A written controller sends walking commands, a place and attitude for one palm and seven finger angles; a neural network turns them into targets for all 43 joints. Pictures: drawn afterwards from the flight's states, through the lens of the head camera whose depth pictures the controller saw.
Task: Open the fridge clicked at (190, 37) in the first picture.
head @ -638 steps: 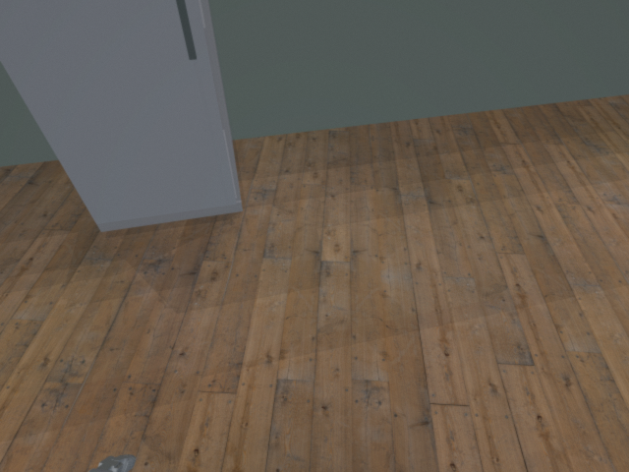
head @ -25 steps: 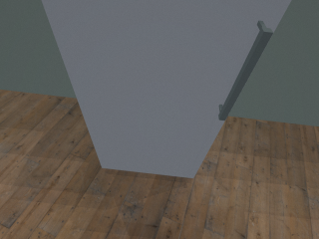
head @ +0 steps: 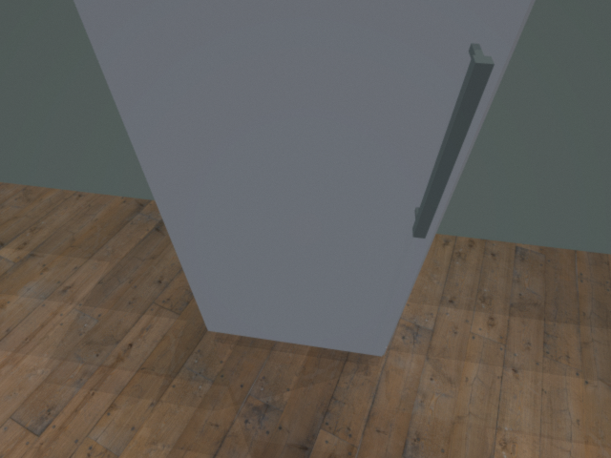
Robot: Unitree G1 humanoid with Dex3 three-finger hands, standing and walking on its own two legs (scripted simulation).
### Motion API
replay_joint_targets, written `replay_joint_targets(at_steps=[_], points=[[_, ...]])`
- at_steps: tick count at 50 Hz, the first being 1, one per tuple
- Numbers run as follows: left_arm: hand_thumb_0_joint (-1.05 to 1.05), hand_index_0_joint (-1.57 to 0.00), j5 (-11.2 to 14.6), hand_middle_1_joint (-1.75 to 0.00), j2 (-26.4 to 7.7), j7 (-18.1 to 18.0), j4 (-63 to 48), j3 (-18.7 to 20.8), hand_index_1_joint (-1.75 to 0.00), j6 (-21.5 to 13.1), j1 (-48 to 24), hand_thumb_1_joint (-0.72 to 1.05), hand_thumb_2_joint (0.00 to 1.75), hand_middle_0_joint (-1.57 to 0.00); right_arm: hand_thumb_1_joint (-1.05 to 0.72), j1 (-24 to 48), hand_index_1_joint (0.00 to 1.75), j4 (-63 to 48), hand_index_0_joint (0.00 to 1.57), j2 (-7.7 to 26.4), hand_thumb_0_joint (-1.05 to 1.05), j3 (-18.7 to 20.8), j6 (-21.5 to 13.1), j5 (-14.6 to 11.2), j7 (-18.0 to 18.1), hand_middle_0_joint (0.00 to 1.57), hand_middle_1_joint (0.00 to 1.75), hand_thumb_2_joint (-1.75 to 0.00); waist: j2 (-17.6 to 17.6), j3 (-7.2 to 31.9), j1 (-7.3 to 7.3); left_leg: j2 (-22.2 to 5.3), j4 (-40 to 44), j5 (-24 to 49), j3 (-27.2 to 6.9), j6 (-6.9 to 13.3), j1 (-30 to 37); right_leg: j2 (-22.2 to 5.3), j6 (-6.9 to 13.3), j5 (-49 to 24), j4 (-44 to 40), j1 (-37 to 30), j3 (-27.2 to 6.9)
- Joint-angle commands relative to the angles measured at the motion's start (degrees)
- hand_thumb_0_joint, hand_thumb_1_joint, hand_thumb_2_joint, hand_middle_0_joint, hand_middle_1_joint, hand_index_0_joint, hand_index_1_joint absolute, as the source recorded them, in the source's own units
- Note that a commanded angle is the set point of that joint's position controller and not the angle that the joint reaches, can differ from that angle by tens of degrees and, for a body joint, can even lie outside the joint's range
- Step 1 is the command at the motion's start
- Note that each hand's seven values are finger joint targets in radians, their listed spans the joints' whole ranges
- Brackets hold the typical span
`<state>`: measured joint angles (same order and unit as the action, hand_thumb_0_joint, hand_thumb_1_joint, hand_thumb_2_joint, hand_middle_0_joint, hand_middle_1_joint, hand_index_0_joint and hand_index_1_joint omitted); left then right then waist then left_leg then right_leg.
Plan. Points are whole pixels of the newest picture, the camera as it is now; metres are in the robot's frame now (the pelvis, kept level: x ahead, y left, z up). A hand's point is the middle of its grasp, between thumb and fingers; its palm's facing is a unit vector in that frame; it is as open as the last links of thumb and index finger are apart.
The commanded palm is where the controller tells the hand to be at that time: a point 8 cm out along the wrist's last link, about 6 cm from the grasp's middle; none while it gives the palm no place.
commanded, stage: come to a stop and stand still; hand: right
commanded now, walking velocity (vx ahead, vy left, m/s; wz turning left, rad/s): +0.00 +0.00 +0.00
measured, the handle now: (442, 156) +0.52 -0.18 +0.13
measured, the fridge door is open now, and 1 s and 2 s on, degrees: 0 0 0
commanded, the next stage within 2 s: look again from close up in 0.10 s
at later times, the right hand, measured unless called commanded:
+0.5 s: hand out of the picture +0.01 -0.17 -0.17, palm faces +0.01 +0.97 -0.24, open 7.4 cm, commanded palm none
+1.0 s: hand out of the picture +0.00 -0.14 -0.17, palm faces +0.03 +0.98 -0.21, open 7.4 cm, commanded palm none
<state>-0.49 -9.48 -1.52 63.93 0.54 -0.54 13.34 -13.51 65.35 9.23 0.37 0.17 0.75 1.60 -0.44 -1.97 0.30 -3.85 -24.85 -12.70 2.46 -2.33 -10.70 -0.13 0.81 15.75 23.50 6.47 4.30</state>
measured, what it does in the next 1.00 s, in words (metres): stands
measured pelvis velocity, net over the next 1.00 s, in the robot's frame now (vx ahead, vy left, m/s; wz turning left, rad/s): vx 0.00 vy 0.04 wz -0.01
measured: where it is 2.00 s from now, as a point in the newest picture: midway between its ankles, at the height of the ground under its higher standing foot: outside the picture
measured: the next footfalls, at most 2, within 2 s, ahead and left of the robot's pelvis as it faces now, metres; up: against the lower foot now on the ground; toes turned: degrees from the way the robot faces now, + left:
none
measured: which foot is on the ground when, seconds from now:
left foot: down 0.00-1.00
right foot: down 0.00-1.00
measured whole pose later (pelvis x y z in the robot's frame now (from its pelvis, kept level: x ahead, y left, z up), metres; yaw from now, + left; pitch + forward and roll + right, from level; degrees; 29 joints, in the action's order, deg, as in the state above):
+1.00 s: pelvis +0.00 +0.04 +0.00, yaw -1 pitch -1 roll -1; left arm -0.9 -9.3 -1.4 64.2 -0.6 -0.8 16.2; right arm -15.0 64.5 8.6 -0.2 -1.0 0.8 1.2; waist 1.0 -2.5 0.0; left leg -1.7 -28.2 -14.6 3.9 0.9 -12.3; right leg -2.6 -2.0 15.8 24.7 7.4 2.9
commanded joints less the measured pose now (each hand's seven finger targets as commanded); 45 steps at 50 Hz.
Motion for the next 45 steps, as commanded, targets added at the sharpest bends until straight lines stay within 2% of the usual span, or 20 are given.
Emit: replay_joint_targets(at_steps=[1, 5, 7, 8, 9, 10, 11, 12, 13, 16, 19, 22, 25, 32, 37, 42, 45], points=[[0.00, -0.20, 0.1, -0.30, -5.0, -0.5, -0.7, 0.6, -0.30, -1.0, 4.1, 0.90, 0.90, -0.20, -0.90, -3.0, 0.30, -1.0, 0.20, 5.3, 0.00, 0.7, -0.6, -0.2, 0.6, 0.20, 0.30, -0.90, 1.9, -1.1, 0.37, -3.2, 3.3, 9.4, -2.6, 1.8, 2.0, -7.0, -0.2, -13.6, -5.8, 2.6, -5.3], [0.00, -0.20, 0.1, -0.30, -4.7, -0.6, 0.2, 0.4, -0.30, -1.2, 5.5, 0.90, 0.90, -0.20, -0.90, -3.2, 0.30, -0.9, 0.20, 5.1, 0.00, 0.7, -0.6, -0.3, 0.7, 0.20, 0.30, -0.90, 2.2, -1.2, 0.44, -3.3, 3.3, 10.0, -2.2, 1.9, 2.9, -7.1, -0.3, -14.8, -6.0, 2.6, -5.2], [0.00, -0.20, 0.2, -0.30, -4.5, -0.6, 0.5, 0.5, -0.30, -1.1, 6.0, 0.90, 0.90, -0.20, -0.90, -3.3, 0.30, -0.9, 0.20, 5.0, 0.00, 0.7, -0.6, -0.3, 0.7, 0.20, 0.30, -0.90, 1.2, -1.7, 0.48, -3.2, 3.6, 9.8, -2.1, 1.9, 3.0, -7.0, -0.2, -14.5, -6.0, 2.7, -5.3], [0.00, -0.20, 0.5, -0.30, -6.8, 0.0, -3.7, 0.3, -0.30, -2.0, 2.2, 0.90, 0.90, -0.20, -0.90, -7.4, 0.30, 0.4, 0.20, 6.4, 0.00, 0.0, -2.0, 0.4, 3.0, 0.20, 0.30, -0.90, 0.0, -1.5, 1.33, -5.5, 0.1, 27.6, -5.1, 3.0, 1.5, -7.7, -1.1, -22.9, 5.5, 6.4, -3.5], [0.00, -0.20, 0.0, -0.30, -4.8, 0.2, -4.4, 0.4, -0.30, -1.5, 6.7, 0.90, 0.90, -0.20, -0.90, -5.8, 0.30, -2.1, 0.20, 8.1, 0.00, 0.4, -2.4, 0.0, 2.3, 0.20, 0.30, -0.90, 4.0, 2.9, -1.08, -6.2, -1.5, 16.8, -4.4, 4.3, 3.7, -4.9, -1.0, -8.2, 1.7, 6.3, -4.3], [0.00, -0.20, -0.2, -0.30, -4.0, 0.2, -4.1, 0.0, -0.30, -1.7, 6.4, 0.90, 0.90, -0.20, -0.90, -3.9, 0.30, -2.5, 0.20, 6.8, 0.00, 0.0, -2.2, -0.1, 1.6, 0.20, 0.30, -0.90, 5.6, -0.5, -0.41, -4.5, -1.7, 8.1, -3.4, 4.5, 1.0, -5.4, -0.1, -7.4, -1.5, 7.9, -5.2], [0.00, -0.20, -0.4, -0.30, -4.4, 0.3, -4.3, -0.2, -0.30, -1.9, 7.6, 0.90, 0.90, -0.20, -0.90, -4.8, 0.30, -2.8, 0.20, 6.1, 0.00, -0.3, -1.9, 0.0, 1.3, 0.20, 0.30, -0.90, 6.0, 0.3, -0.18, -2.9, -1.4, 1.6, -2.7, 4.6, 0.6, -6.3, 0.3, -6.5, -1.8, 8.5, -6.2], [0.00, -0.20, -0.7, -0.30, -4.4, 0.5, -4.7, -0.1, -0.30, -2.2, 8.2, 0.90, 0.90, -0.20, -0.90, -4.3, 0.30, -3.2, 0.20, 5.8, 0.00, -0.1, -2.0, 0.1, 1.1, 0.20, 0.30, -0.90, 8.7, 1.6, -0.20, -2.1, -2.9, 2.1, -2.0, 4.5, 0.9, -6.8, 0.7, -10.3, -1.7, 8.2, -6.8], [0.00, -0.20, -0.6, -0.30, -4.6, 0.2, -5.0, -0.1, -0.30, -2.2, 8.0, 0.90, 0.90, -0.20, -0.90, -4.3, 0.30, -3.3, 0.20, 5.8, 0.00, -0.2, -1.9, 0.0, 0.9, 0.20, 0.30, -0.90, 8.2, 1.7, 0.01, -1.7, -3.2, 1.8, -1.5, 4.3, 0.9, -7.1, 1.0, -11.2, -2.1, 7.6, -6.9], [0.00, -0.20, -0.2, -0.30, -4.9, -0.1, -5.3, -0.2, -0.30, -2.0, 8.6, 0.90, 0.90, -0.20, -0.90, -4.2, 0.30, -3.2, 0.20, 4.8, 0.00, -0.4, -1.7, -0.1, 0.6, 0.20, 0.30, -0.90, 0.5, 0.0, -0.30, -1.9, -2.3, 3.5, -1.9, 4.1, -0.3, -6.7, 1.4, -10.3, -2.0, 7.0, -6.4], [0.00, -0.20, -0.3, -0.30, -4.7, 0.0, -5.0, -0.3, -0.30, -1.8, 9.0, 0.90, 0.90, -0.20, -0.90, -3.9, 0.30, -3.3, 0.20, 4.7, 0.00, -0.4, -1.7, -0.1, 0.6, 0.20, 0.30, -0.90, -1.3, -3.8, -0.46, -2.0, -1.4, 2.9, -2.7, 4.0, -2.2, -6.1, 1.3, -7.3, -3.2, 7.8, -6.2], [0.00, -0.20, -0.3, -0.30, -4.2, 0.1, -4.4, -0.4, -0.30, -1.6, 8.8, 0.90, 0.90, -0.20, -0.90, -4.3, 0.30, -3.2, 0.20, 5.0, 0.00, -0.3, -1.6, -0.1, 0.5, 0.20, 0.30, -0.90, 0.0, -5.2, -0.32, -2.1, -0.5, 2.1, -3.1, 4.0, -2.6, -5.5, 1.2, -5.4, -3.9, 8.0, -5.7], [0.00, -0.20, -0.3, -0.30, -4.3, 0.1, -3.9, -0.5, -0.30, -1.4, 8.7, 0.90, 0.90, -0.20, -0.90, -4.7, 0.30, -3.0, 0.20, 5.2, 0.00, -0.2, -1.7, -0.1, 0.5, 0.20, 0.30, -0.90, -1.5, -5.2, -0.38, -2.3, 0.4, 1.4, -3.9, 4.1, -3.2, -5.3, 1.0, -4.1, -4.0, 7.2, -5.1], [0.00, -0.20, -0.3, -0.30, -4.1, 0.0, -2.8, -0.5, -0.30, -1.5, 8.1, 0.90, 0.90, -0.20, -0.90, -4.9, 0.30, -3.0, 0.20, 5.8, 0.00, 0.2, -2.0, -0.1, 0.4, 0.20, 0.30, -0.90, -0.4, -2.4, -0.27, -2.9, 1.1, 4.6, -4.2, 4.3, -1.7, -5.2, 0.7, -6.1, -3.2, 5.0, -4.2], [0.00, -0.20, -0.3, -0.30, -3.9, -0.1, -2.1, -0.4, -0.30, -1.4, 8.0, 0.90, 0.90, -0.20, -0.90, -4.8, 0.30, -2.9, 0.20, 6.1, 0.00, 0.4, -2.1, 0.0, 0.3, 0.20, 0.30, -0.90, -1.1, -1.3, -0.38, -3.1, 1.6, 6.8, -4.4, 4.6, -0.9, -5.3, 0.3, -6.7, -2.7, 4.3, -3.7], [0.00, -0.20, -0.2, -0.30, -3.9, -0.2, -1.5, -0.3, -0.30, -1.3, 7.5, 0.90, 0.90, -0.20, -0.90, -4.6, 0.30, -2.6, 0.20, 6.3, 0.00, 0.5, -2.2, -0.1, 0.3, 0.20, 0.30, -0.90, -0.6, -1.4, -0.33, -3.2, 2.1, 8.4, -4.5, 4.8, -0.5, -5.5, 0.0, -7.4, -2.5, 4.0, -3.5], [0.00, -0.20, -0.3, -0.30, -4.0, -0.2, -1.4, -0.3, -0.30, -1.1, 7.2, 0.90, 0.90, -0.20, -0.90, -4.4, 0.30, -2.5, 0.20, 6.4, 0.00, 0.5, -2.1, -0.1, 0.2, 0.20, 0.30, -0.90, 0.3, -1.9, -0.29, -3.4, 2.9, 6.6, -4.8, 4.8, -0.9, -5.3, -0.2, -6.4, -2.6, 4.4, -3.3]])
